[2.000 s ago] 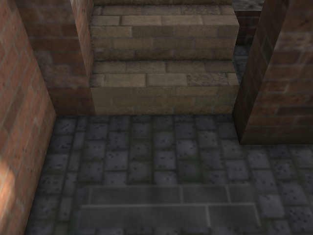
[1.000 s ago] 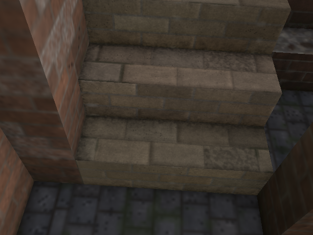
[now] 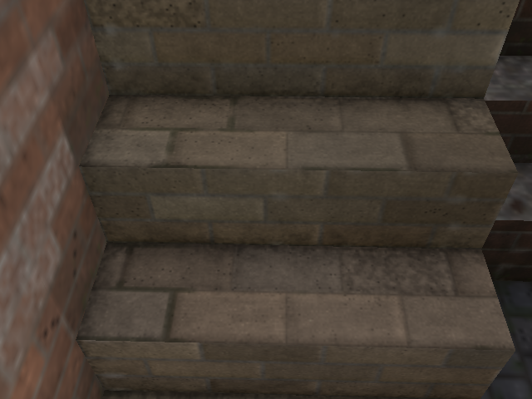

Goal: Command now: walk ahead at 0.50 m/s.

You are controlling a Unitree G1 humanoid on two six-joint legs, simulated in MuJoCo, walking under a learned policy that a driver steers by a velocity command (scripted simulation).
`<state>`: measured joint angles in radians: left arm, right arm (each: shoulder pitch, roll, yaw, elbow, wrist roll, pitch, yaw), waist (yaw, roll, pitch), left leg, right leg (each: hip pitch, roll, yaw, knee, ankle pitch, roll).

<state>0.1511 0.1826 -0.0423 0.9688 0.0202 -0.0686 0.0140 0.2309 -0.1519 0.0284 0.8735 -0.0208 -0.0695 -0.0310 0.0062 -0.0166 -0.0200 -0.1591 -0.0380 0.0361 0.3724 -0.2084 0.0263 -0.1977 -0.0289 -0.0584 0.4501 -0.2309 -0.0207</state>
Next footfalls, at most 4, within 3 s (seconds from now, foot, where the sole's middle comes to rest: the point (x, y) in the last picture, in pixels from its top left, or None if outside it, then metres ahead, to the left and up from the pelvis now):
none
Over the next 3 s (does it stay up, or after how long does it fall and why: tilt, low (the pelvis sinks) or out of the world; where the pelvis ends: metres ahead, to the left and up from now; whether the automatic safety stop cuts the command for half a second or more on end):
stays up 0.02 0.03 0.01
